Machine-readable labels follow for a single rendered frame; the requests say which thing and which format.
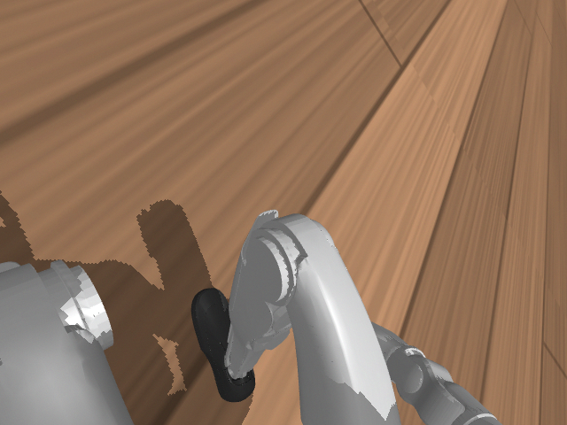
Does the right robot arm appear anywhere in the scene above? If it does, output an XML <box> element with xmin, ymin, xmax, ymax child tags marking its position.
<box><xmin>386</xmin><ymin>345</ymin><xmax>502</xmax><ymax>425</ymax></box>

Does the right robot foot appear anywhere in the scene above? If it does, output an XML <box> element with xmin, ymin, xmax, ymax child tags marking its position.
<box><xmin>191</xmin><ymin>288</ymin><xmax>255</xmax><ymax>402</ymax></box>

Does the right robot hand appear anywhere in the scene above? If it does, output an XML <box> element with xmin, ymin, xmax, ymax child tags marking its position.
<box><xmin>371</xmin><ymin>322</ymin><xmax>408</xmax><ymax>363</ymax></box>

